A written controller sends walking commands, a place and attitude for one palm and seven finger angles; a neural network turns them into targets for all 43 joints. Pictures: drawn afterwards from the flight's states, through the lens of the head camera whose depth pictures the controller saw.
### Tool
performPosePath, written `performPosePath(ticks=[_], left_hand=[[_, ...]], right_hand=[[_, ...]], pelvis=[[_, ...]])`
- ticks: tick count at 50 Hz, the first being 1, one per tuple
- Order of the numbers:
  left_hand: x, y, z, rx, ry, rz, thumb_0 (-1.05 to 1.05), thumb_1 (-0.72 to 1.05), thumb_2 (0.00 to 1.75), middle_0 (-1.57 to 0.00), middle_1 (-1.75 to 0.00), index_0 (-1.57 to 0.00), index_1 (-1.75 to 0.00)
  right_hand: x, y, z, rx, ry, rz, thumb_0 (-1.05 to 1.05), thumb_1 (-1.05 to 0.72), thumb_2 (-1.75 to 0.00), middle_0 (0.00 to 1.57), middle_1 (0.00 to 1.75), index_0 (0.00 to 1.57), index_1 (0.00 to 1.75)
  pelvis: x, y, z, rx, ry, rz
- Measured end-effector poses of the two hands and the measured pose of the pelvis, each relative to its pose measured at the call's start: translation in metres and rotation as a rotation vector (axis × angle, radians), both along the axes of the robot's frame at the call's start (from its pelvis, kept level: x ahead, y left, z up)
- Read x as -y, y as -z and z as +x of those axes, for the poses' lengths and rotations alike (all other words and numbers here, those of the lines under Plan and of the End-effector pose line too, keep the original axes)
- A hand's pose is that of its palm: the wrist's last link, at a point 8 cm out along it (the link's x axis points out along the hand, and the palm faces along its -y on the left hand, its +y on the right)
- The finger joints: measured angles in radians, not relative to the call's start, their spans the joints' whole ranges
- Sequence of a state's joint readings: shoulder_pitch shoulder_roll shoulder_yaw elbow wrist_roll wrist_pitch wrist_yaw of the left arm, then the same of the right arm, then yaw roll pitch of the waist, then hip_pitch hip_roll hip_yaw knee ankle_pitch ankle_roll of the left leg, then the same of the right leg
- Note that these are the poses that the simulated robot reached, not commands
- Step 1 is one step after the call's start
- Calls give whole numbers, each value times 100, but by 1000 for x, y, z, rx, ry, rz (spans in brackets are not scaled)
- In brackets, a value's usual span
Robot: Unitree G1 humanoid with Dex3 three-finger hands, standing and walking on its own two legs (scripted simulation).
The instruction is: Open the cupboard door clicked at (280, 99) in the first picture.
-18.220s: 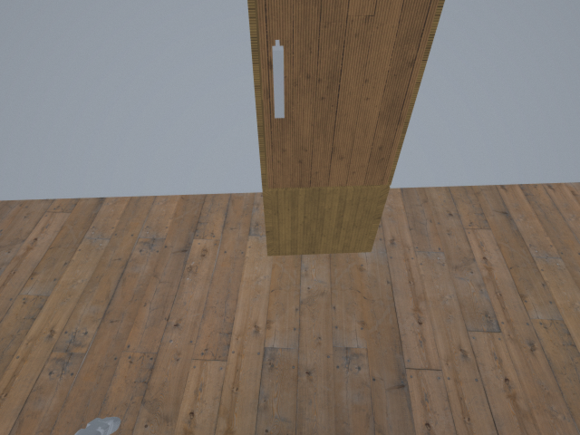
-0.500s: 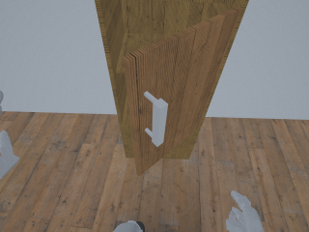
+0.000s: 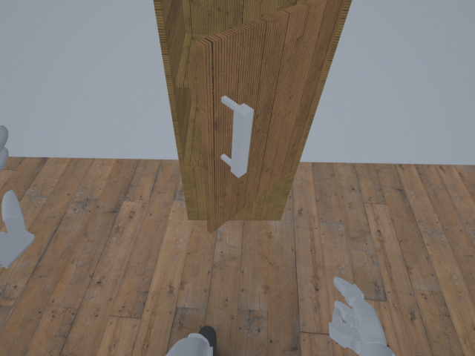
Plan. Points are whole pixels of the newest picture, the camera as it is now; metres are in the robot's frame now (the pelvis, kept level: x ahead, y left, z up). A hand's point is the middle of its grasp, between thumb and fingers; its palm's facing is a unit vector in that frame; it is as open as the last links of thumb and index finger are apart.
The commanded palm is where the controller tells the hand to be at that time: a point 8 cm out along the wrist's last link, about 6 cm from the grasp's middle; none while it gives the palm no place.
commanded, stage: stop stepping back and stand still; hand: left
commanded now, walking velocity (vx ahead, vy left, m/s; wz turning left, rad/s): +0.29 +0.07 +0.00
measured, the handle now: (233, 138) +0.51 +0.05 +0.07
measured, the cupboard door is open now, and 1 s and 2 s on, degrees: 42 42 42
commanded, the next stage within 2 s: let the arm hang, fingers relaxed in 0.54 s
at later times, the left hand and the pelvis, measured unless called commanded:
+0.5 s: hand out of the picture +0.15 +0.26 +0.18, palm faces +0.39 -0.79 -0.48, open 7.4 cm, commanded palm +0.11 +0.30 +0.19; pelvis -0.04 +0.00 +0.01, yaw -2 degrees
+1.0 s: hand out of the picture -0.07 +0.19 -0.17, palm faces +0.01 -0.99 -0.13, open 7.1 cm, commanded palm none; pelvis -0.07 +0.02 +0.01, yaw +0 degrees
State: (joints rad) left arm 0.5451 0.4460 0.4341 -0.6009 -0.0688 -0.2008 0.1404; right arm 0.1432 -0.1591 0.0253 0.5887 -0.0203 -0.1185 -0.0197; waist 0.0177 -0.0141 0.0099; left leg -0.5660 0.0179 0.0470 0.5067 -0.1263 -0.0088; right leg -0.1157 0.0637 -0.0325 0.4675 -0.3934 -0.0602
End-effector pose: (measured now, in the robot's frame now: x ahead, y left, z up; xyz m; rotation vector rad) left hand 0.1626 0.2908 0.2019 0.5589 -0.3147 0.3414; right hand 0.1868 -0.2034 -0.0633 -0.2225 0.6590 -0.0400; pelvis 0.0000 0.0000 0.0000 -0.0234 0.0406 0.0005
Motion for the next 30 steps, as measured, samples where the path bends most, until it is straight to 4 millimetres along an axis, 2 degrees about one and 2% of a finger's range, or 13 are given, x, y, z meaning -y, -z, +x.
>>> performPosePath(ticks=[2,5,8,10,12,15,18,21,25,30], left_hand=[[2,-1,-8,-28,13,1,2,89,90,-21,-30,-21,-31],[-5,0,-15,-28,-16,-11,1,89,90,-21,-30,-21,-31],[-18,5,-10,11,-57,-44,1,89,90,-21,-30,-21,-31],[-23,10,-5,25,-71,-81,1,89,90,-21,-30,-21,-31],[-22,14,-2,11,-61,-106,1,89,90,-21,-30,-21,-31],[-10,14,-6,-21,-8,-83,2,89,90,-20,-30,-21,-31],[3,8,-19,-49,38,-30,2,89,90,-21,-30,-21,-31],[6,2,-37,-65,41,9,2,89,90,-21,-30,-21,-31],[-7,3,-49,-51,-25,-1,1,89,90,-21,-30,-21,-31],[-24,18,-44,-39,-89,-91,1,89,90,-21,-30,-21,-31]], right_hand=[[7,4,-17,-44,19,-9,1,-90,-90,20,30,20,30],[19,6,-44,-93,76,-31,1,-90,-90,20,30,20,30],[33,10,-64,-105,125,-71,1,-90,-90,20,30,20,30],[39,10,-76,-114,159,-85,1,-90,-90,20,30,20,30],[43,7,-86,-99,185,-88,2,-90,-90,20,30,20,30],[43,0,-99,-60,206,-75,2,-90,-90,20,30,20,30],[42,-2,-109,-46,212,-56,2,-90,-90,20,30,20,30],[40,2,-116,-77,200,-42,1,-90,-90,20,30,20,30],[38,8,-121,-126,181,-50,1,-90,-90,20,30,20,30],[31,12,-113,-128,165,-66,2,-90,-90,20,30,20,30]], pelvis=[[-1,-3,-4,15,9,-5],[-1,-7,-2,26,34,11],[-6,-4,-2,37,24,7],[-9,-4,-8,55,21,22],[-10,-5,-16,65,28,29],[-8,-6,-28,68,39,37],[-4,-9,-36,65,24,23],[-2,-12,-39,52,24,9],[-4,-13,-39,54,43,6],[-13,-11,-41,80,29,-3]])
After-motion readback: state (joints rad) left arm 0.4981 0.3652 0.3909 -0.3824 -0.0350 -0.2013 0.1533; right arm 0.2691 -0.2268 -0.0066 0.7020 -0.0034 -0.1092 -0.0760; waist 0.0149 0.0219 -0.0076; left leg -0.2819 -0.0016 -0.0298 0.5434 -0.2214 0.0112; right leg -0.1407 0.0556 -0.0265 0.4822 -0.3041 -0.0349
